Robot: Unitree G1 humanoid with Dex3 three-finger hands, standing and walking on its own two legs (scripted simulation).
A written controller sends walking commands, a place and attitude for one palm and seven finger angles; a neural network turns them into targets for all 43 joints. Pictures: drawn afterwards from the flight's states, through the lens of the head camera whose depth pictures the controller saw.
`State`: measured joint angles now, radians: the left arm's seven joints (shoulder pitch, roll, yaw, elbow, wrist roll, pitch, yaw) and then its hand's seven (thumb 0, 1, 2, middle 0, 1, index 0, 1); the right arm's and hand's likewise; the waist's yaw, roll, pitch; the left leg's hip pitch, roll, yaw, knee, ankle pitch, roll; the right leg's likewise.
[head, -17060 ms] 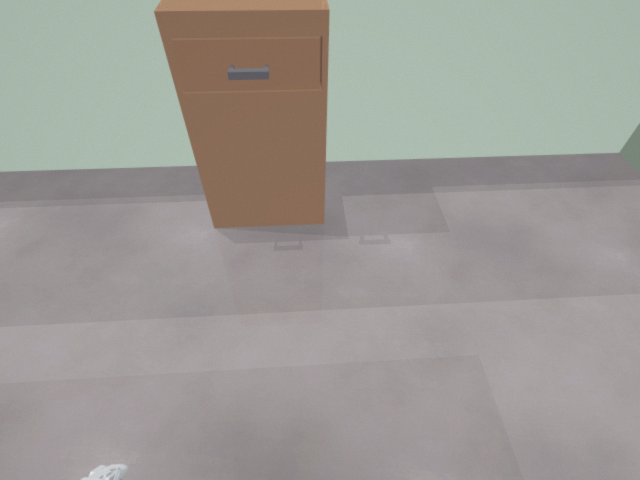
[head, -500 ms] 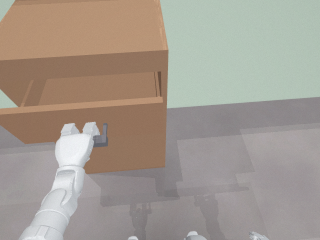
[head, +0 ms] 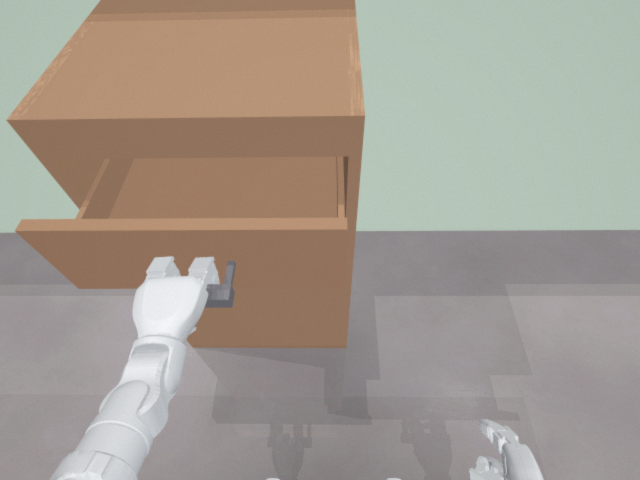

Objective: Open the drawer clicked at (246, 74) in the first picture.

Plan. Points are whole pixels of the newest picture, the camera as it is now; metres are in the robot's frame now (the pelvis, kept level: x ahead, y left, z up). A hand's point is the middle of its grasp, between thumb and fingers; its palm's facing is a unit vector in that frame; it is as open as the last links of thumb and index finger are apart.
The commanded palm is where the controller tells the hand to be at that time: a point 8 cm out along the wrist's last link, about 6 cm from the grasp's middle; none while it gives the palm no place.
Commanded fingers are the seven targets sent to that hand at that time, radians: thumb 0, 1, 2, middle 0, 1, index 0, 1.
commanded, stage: pull the drawer open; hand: left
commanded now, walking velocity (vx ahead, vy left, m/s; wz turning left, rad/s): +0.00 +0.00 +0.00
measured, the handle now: (191, 282) +0.38 +0.21 -0.01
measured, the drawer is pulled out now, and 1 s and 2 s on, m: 0.13 0.30 0.30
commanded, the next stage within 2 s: open the thumb to release the handle in 1.00 s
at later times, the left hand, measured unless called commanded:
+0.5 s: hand (170, 395) +0.23 +0.21 -0.03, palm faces -0.02 -0.10 -1.00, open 5.7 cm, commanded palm +0.17 +0.22 +0.02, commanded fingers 0.00 0.90 0.90 -0.40 -1.35 -0.40 -1.35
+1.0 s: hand (153, 462) +0.15 +0.21 -0.03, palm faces -0.04 -0.08 -1.00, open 5.8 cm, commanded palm +0.11 +0.22 +0.02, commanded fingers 0.00 0.90 0.90 -0.40 -1.35 -0.40 -1.35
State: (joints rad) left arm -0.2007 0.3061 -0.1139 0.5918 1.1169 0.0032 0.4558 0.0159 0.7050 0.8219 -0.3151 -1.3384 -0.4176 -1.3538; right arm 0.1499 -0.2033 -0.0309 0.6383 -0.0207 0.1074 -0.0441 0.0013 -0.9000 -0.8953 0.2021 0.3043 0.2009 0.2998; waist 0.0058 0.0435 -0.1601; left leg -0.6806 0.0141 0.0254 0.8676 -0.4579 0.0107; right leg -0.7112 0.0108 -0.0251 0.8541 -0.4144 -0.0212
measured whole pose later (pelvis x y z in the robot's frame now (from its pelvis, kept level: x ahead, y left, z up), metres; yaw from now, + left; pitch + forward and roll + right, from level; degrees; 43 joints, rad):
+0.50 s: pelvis +0.01 +0.00 -0.01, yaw -2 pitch +14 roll +0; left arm 0.38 0.31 -0.09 0.10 1.09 0.02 0.55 0.04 0.70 0.76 -0.29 -1.34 -0.42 -1.35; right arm 0.14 -0.23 -0.05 0.59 -0.03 0.09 0.02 0.01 -0.90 -0.90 0.20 0.30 0.20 0.30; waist -0.01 0.04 -0.17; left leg -0.65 0.03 0.07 0.90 -0.50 0.01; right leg -0.71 0.03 0.02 0.91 -0.44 -0.02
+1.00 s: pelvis -0.01 -0.02 -0.03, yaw -1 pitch +15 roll +2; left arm 0.62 0.34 -0.05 -0.09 1.10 -0.09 0.55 0.03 0.68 0.75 -0.30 -1.33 -0.41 -1.35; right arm 0.11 -0.21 -0.01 0.52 -0.07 0.08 0.05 0.01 -0.90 -0.90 0.20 0.30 0.20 0.30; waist 0.05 0.02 -0.17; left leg -0.73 0.03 0.06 1.02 -0.54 -0.01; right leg -0.80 0.03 0.00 1.05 -0.51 -0.05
